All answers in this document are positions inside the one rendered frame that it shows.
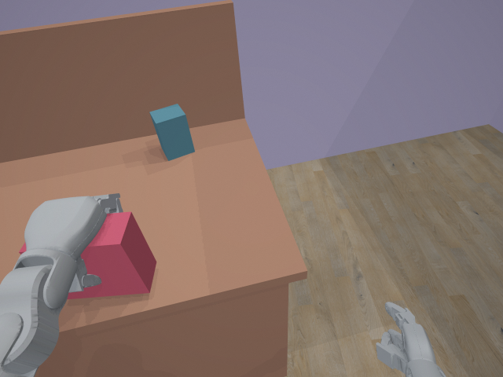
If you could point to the table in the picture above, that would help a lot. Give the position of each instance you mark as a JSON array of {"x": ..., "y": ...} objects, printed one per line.
[{"x": 75, "y": 103}]

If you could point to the robot right forearm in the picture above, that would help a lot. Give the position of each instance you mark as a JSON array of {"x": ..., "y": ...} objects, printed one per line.
[{"x": 423, "y": 368}]

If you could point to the robot left hand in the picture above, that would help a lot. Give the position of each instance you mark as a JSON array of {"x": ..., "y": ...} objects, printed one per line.
[{"x": 69, "y": 225}]

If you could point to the robot right hand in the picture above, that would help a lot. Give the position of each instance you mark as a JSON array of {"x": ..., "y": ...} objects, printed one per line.
[{"x": 413, "y": 343}]

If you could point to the robot left forearm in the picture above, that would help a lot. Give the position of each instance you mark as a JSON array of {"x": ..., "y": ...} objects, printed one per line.
[{"x": 31, "y": 299}]

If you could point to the sponge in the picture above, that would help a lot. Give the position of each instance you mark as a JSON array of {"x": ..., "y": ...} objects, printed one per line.
[{"x": 120, "y": 256}]

